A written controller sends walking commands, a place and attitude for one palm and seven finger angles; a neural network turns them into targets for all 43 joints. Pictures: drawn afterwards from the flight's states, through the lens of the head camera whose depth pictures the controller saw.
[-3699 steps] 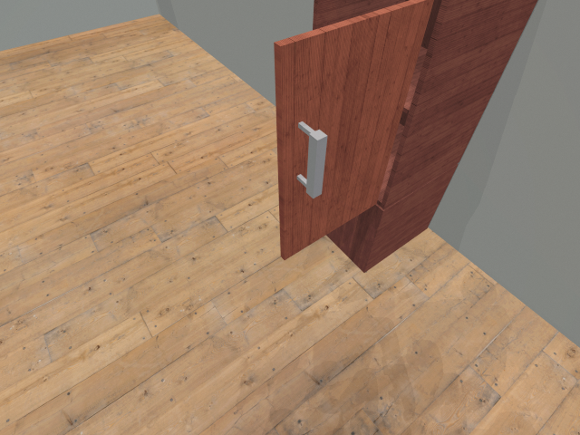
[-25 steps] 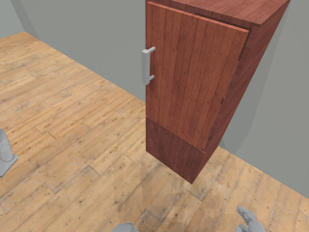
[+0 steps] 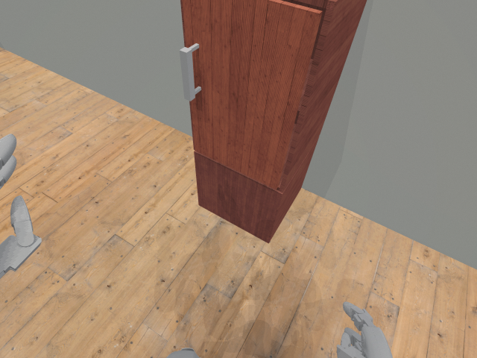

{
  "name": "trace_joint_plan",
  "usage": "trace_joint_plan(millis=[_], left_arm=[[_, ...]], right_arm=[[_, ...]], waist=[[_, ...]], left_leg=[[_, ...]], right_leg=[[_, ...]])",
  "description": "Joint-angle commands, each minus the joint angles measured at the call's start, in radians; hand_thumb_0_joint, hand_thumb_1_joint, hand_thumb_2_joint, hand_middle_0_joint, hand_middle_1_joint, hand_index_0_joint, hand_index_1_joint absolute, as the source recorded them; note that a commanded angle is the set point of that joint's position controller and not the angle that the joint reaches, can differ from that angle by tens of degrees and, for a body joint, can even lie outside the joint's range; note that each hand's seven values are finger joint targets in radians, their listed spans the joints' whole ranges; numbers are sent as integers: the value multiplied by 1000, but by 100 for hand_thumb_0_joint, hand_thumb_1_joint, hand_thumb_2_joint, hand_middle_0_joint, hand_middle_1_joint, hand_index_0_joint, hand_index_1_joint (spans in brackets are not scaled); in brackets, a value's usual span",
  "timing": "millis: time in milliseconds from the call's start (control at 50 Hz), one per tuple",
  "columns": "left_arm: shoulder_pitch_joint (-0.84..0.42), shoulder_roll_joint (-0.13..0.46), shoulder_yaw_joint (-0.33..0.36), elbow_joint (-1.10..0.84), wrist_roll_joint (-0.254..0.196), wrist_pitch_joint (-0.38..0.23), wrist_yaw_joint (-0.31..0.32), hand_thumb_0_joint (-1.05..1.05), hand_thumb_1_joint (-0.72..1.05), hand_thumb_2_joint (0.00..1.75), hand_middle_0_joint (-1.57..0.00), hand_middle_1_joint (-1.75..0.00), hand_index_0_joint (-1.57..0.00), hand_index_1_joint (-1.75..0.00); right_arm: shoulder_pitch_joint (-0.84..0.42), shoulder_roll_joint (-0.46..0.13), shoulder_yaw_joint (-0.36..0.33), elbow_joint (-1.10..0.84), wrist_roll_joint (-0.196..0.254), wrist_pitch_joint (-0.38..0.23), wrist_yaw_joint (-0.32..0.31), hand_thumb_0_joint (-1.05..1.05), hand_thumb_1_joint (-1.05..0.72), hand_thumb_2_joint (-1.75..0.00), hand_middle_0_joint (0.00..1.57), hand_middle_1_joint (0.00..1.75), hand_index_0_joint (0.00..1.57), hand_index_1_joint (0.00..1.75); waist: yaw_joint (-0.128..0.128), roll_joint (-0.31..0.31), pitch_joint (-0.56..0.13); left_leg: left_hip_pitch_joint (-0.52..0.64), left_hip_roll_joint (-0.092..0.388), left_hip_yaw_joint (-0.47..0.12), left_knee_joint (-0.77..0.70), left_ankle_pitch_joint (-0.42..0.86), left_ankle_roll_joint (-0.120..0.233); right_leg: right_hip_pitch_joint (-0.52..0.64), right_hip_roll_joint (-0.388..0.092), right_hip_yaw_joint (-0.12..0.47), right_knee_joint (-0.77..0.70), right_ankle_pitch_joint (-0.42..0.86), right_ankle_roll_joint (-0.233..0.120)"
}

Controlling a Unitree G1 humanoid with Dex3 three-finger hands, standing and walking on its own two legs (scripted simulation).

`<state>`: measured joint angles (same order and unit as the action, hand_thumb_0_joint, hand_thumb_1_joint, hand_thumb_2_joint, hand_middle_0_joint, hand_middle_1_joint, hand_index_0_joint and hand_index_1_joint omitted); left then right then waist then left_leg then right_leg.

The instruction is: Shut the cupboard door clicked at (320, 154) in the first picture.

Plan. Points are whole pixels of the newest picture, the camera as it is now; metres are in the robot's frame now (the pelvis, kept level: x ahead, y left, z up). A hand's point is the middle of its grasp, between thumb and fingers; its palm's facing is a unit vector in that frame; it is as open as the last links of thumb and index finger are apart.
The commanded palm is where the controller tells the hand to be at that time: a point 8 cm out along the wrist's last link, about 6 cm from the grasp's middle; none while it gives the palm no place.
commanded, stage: stop stepping back and stand still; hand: left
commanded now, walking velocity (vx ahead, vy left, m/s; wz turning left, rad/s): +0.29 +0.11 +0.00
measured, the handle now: (192, 72) +0.85 +0.19 +0.02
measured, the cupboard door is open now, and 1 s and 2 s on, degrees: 0 0 0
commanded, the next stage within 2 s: let the arm hang, fingers relaxed in 1.24 s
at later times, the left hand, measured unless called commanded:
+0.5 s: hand out of the picture +0.12 +0.26 +0.19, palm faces +0.46 -0.77 -0.44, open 7.4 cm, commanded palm +0.07 +0.30 +0.18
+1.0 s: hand out of the picture +0.16 +0.30 +0.18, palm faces +0.45 -0.77 -0.45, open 7.4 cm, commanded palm +0.09 +0.34 +0.18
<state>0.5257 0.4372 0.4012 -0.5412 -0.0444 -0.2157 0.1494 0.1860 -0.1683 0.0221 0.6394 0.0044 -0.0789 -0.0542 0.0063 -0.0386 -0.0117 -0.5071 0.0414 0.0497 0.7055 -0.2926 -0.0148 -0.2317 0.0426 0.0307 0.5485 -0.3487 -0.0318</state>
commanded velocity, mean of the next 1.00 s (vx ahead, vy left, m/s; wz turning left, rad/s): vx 0.09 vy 0.00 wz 0.00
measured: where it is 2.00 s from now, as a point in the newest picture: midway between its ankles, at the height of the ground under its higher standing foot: outside the picture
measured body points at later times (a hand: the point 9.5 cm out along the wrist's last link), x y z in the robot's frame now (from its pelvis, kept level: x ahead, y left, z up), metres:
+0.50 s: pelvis -0.07 +0.00 +0.00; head -0.09 +0.01 +0.45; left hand +0.09 +0.30 +0.21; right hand +0.07 -0.23 -0.09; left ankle +0.00 +0.12 -0.71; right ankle -0.05 -0.09 -0.73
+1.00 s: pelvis -0.04 +0.03 +0.00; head -0.03 +0.05 +0.45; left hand +0.13 +0.34 +0.21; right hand +0.12 -0.18 -0.08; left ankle -0.03 +0.15 -0.73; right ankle -0.05 -0.09 -0.73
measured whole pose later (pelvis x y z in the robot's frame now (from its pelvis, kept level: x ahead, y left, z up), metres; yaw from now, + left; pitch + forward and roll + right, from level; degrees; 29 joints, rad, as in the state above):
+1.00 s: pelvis -0.04 +0.03 +0.00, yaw +1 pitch +1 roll -1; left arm 0.55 0.43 0.43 -0.51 -0.05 -0.23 0.17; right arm 0.23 -0.16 0.03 0.63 0.00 -0.11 -0.05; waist -0.02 -0.01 -0.01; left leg -0.29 0.05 0.08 0.53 -0.25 0.00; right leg -0.22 0.01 0.00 0.50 -0.29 0.00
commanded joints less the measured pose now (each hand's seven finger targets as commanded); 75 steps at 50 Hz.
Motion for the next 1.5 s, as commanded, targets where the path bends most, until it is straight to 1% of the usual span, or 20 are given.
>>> trace_joint_plan(millis=[0, 60, 100, 180, 240, 340, 380, 440, 480, 560, 620, 700, 720, 760, 880, 1080, 1300, 1320, 1380, 1480], left_arm=[[46, 220, 226, -171, -19, -22, 52, 0, 90, 90, -20, -30, -20, -30], [30, 166, 165, -77, -17, -12, 52, 0, 90, 90, -20, -30, -20, -30], [62, 168, 167, 26, -17, -8, 51, 0, 90, 90, -20, -30, -20, -30], [-64, 125, 88, -30, 8, -25, 42, 0, 90, 90, -20, -30, -20, -30], [-119, 136, 88, -114, 26, -29, 47, 0, 90, 90, -20, -30, -20, -30], [-75, 179, 135, -227, 22, -38, 52, 0, 90, 90, -20, -30, -20, -30], [-30, 183, 158, -207, 17, -33, 55, 0, 90, 90, -20, -30, -20, -30], [17, 169, 160, -134, 6, -22, 58, 0, 90, 90, -20, -30, -20, -30], [-14, 152, 144, -60, 4, -32, 52, 0, 90, 90, -20, -30, -20, -30], [-133, 122, 76, 68, 18, -19, 49, 0, 90, 90, -20, -30, -20, -30], [-224, 122, 41, 21, 26, -21, 51, 0, 90, 90, -20, -30, -20, -30], [-220, 183, 107, -172, 18, -52, 55, 0, 90, 90, -20, -30, -20, -30], [-177, 168, 111, -172, 20, -56, 49, 0, 90, 90, -20, -30, -20, -30], [-164, 175, 138, -218, 27, -53, 50, 0, 90, 90, -20, -30, -20, -30], [13, 146, 157, -149, 4, -59, 50, 0, 90, 90, -20, -30, -20, -30], [-3, 143, 130, -76, -9, -24, 36, 0, 90, 90, -20, -30, -20, -30], [-7, 172, 156, -136, -2, -31, 47, 0, 90, 90, -20, -30, -20, -30], [-60, -25, -323, 622, 63, 124, -104, 0, 90, 90, -20, -30, -20, -30], [-113, -68, -317, 687, 59, 225, -146, 0, 90, 90, -20, -30, -20, -30], [-214, -33, -338, 967, 77, 214, -150, 0, 90, 90, -20, -30, -20, -30]], right_arm=[[-42, -127, -42, -172, 11, -28, -32, 0, -90, -90, 20, 30, 20, 30], [-34, -166, -54, -166, 18, -41, -45, 0, -90, -90, 20, 30, 20, 30], [-40, -181, -65, -160, 18, -48, -51, 0, -90, -90, 20, 30, 20, 30], [-46, -187, -59, -162, 6, -47, -50, 0, -90, -90, 20, 30, 20, 30], [-45, -188, -56, -165, -2, -70, -59, 0, -90, -90, 20, 30, 20, 30], [-28, -161, -58, -157, -21, -96, -48, 0, -90, -90, 20, 30, 20, 30], [-26, -153, -64, -154, -23, -85, -40, 0, -90, -90, 20, 30, 20, 30], [-13, -147, -75, -137, -20, -46, -28, 0, -90, -90, 20, 30, 20, 30], [0, -150, -70, -130, -17, -42, -23, 0, -90, -90, 20, 30, 20, 30], [-26, -135, -47, -125, -11, -36, -39, 0, -90, -90, 20, 30, 20, 30], [-29, -153, -57, -124, -10, -55, -54, 0, -90, -90, 20, 30, 20, 30], [-34, -178, -63, -154, 1, -81, -50, 0, -90, -90, 20, 30, 20, 30], [-39, -159, -56, -146, -4, -84, -46, 0, -90, -90, 20, 30, 20, 30], [-49, -151, -49, -151, -9, -93, -42, 0, -90, -90, 20, 30, 20, 30], [-18, -143, -56, -149, 3, -95, -15, 0, -90, -90, 20, 30, 20, 30], [-42, -143, -51, -164, 11, -44, -33, 0, -90, -90, 20, 30, 20, 30], [-59, -145, -55, -179, 5, -46, -40, 0, -90, -90, 20, 30, 20, 30], [-154, -328, -88, 2, 20, -99, 56, 0, -90, -90, 20, 30, 20, 30], [-55, -278, -85, 24, -2, -14, 58, 0, -90, -90, 20, 30, 20, 30], [-44, -263, -58, 71, -25, 44, 57, 0, -90, -90, 20, 30, 20, 30]], waist=[[-29, 34, -219], [-23, 63, -103], [-28, 8, -28], [-38, 115, 76], [-28, 249, 47], [-21, 243, -94], [-20, 168, -114], [-8, -132, -17], [-25, -89, 6], [-25, -115, 82], [-24, -46, 86], [-11, 209, -30], [-13, 229, -50], [-6, 235, -23], [-15, 111, -143], [-16, 37, -135], [-8, 144, -107], [-29, 133, 14], [-11, 139, -51], [-13, -188, -33]], left_leg=[[200, -20, -16, -150, 129, 15], [264, 59, -105, -258, 185, 49], [253, 42, -101, -232, 114, 55], [120, 81, -204, -415, -315, 62], [-2, 144, -292, -599, -521, 79], [84, 88, -178, -468, -359, 62], [82, 22, -100, -314, -307, 44], [-59, -40, -41, 209, -106, 6], [-135, -5, -83, 278, -97, 5], [149, 1, -5, 7, -51, 30], [309, -22, 31, -166, -53, 41], [367, 199, -288, -401, -9, 123], [284, 210, -294, -461, -131, 120], [162, 193, -238, -469, -167, 116], [225, 50, -37, -240, 191, 25], [292, 61, -24, -257, 308, 25], [272, 47, -24, -296, 230, 21], [220, 65, -24, -149, 430, 28], [211, 107, -53, -215, 282, 37], [216, 64, -96, -215, 149, 53]], right_leg=[[72, -219, 115, -56, 556, -42], [-35, -98, 84, -127, 201, 28], [-90, -101, 130, -206, 124, 13], [-114, -52, 58, -173, -181, 10], [46, 23, -63, 15, -73, 28], [133, -6, -67, -68, -39, 1], [105, -66, 45, -142, -134, -44], [-31, -363, 502, -392, -410, -212], [4, -362, 439, -351, -244, -207], [-235, -250, 197, -322, -295, -109], [-274, -194, 132, -265, -286, -68], [-191, -37, -23, 78, 39, 41], [-111, -38, -39, 105, -14, 50], [1, -48, -47, 64, 50, 52], [117, -95, 54, -91, 378, 4], [83, -90, 27, -109, 477, 28], [75, -77, 22, -145, 367, 26], [-43, -144, -35, -28, 492, 17], [-85, -115, -16, -17, 192, 12], [-87, -130, 43, -89, 103, -6]])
